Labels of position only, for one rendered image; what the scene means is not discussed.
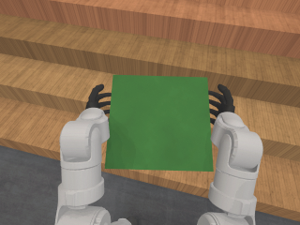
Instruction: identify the robot right hand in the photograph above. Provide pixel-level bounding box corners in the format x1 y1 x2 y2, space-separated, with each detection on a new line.
208 84 235 125

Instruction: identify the left robot foot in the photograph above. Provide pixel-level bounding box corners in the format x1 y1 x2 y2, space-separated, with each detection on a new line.
127 216 138 225

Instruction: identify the carton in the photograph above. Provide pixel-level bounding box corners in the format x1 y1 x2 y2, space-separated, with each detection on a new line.
104 74 214 172

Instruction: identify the robot left hand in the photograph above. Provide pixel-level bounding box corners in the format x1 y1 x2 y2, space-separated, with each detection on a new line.
85 84 112 122

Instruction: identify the right robot forearm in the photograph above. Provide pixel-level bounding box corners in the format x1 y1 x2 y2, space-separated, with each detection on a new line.
208 112 263 225

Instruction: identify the right robot upper arm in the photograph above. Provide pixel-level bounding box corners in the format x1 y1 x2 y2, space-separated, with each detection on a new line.
197 212 249 225

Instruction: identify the left robot shin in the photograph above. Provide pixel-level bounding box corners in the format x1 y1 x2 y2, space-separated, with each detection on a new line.
117 218 131 224

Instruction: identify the left robot forearm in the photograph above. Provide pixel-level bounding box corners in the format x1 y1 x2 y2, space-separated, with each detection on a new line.
54 107 110 225

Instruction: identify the left robot upper arm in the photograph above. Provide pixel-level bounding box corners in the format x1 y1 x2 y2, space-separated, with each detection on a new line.
57 205 111 225

